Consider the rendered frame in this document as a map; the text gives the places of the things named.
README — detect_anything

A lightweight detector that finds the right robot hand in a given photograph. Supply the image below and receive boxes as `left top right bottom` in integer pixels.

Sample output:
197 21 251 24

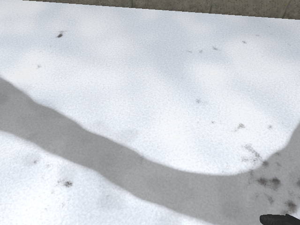
260 214 300 225

